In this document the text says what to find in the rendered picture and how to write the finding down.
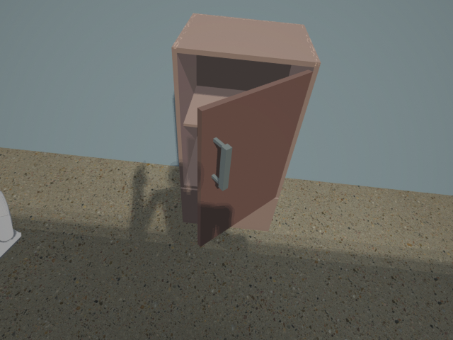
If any cupboard door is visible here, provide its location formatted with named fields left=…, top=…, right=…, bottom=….
left=197, top=70, right=313, bottom=247

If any robot left hand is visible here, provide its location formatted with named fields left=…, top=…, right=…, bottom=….
left=0, top=191, right=21, bottom=258

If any handle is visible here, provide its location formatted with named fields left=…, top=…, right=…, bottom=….
left=212, top=137, right=232, bottom=191

